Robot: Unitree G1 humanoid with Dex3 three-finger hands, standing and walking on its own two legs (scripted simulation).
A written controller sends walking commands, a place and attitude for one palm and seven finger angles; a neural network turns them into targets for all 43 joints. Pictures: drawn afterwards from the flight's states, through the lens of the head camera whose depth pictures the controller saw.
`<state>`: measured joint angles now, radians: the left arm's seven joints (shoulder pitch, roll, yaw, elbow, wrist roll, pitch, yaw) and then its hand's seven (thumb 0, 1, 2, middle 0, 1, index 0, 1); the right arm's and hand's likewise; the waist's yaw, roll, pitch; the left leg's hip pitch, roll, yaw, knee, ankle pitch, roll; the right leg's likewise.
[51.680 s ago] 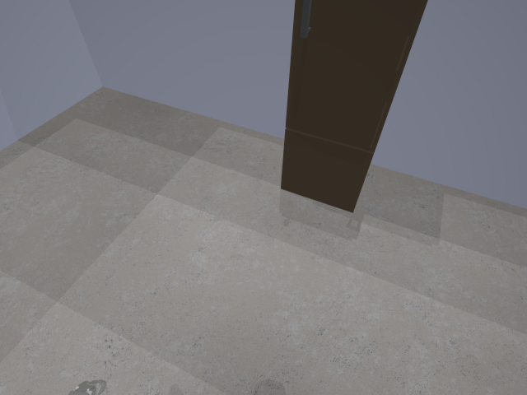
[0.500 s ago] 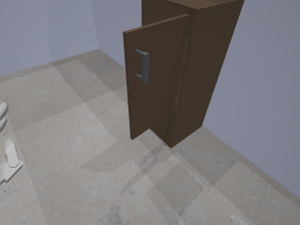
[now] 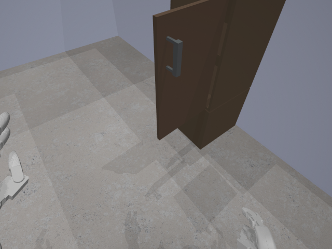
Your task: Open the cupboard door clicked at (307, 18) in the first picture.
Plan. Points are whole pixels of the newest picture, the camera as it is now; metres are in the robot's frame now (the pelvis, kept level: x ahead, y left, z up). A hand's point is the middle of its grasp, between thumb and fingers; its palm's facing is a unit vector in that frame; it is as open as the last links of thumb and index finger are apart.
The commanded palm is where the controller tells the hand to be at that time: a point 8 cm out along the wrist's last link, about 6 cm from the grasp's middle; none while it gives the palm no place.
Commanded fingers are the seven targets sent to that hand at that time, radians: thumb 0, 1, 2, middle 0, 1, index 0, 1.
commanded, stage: stop stepping back and stand still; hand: left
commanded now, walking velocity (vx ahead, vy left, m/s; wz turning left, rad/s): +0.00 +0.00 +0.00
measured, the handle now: (173, 56) +0.68 +0.03 +0.12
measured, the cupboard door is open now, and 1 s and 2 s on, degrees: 94 94 94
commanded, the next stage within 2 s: let the arm hang, fingers relaxed in 0.06 s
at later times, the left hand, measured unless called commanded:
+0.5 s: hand out of the picture +0.01 +0.18 -0.18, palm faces +0.00 -0.98 -0.18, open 7.2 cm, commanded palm none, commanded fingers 0.00 0.90 0.90 -0.20 -0.30 -0.20 -0.30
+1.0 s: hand out of the picture +0.03 +0.22 -0.16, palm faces +0.06 -0.95 -0.30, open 7.4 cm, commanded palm none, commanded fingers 0.00 0.90 0.90 -0.20 -0.30 -0.20 -0.30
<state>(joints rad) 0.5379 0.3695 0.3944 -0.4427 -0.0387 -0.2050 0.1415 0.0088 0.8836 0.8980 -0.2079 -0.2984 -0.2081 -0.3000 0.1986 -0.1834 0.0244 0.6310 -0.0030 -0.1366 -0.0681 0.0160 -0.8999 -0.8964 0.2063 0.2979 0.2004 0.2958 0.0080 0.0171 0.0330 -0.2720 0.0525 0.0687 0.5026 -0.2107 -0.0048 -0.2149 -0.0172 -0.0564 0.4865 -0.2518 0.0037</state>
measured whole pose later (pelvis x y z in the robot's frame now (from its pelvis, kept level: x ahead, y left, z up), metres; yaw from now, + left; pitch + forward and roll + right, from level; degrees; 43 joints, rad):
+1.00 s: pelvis +0.00 +0.00 +0.00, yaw +3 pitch -2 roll +0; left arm 0.18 0.24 0.03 1.13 0.01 0.00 0.01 0.00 0.90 0.90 -0.20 -0.30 -0.20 -0.30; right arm 0.17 -0.23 -0.03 1.13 -0.02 0.01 -0.01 0.01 -0.90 -0.90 0.20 0.30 0.20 0.30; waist -0.01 0.04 0.06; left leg -0.24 0.02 0.03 0.43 -0.16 0.00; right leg -0.17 -0.05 -0.10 0.44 -0.24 0.00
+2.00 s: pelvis +0.03 -0.02 +0.01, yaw +2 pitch -2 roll +0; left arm 0.11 0.29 0.01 1.13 0.01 -0.02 0.01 0.00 0.90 0.90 -0.20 -0.30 -0.20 -0.30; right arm 0.10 -0.31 -0.01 1.13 -0.02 0.00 -0.01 0.01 -0.90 -0.90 0.20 0.30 0.20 0.30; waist -0.01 0.03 0.06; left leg -0.13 0.04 0.04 0.31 -0.15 -0.03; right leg -0.07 -0.01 -0.09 0.31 -0.22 -0.02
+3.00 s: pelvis +0.04 -0.01 +0.01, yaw +2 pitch -1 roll +0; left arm 0.12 0.31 0.01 1.13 0.01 -0.02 0.01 0.00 0.90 0.90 -0.20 -0.30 -0.20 -0.30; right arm 0.11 -0.31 -0.01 1.14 -0.01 0.00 -0.01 0.01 -0.90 -0.90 0.20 0.30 0.20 0.30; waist -0.01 0.01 0.06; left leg -0.12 0.03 0.05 0.30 -0.15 -0.02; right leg -0.06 -0.02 -0.08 0.29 -0.21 0.00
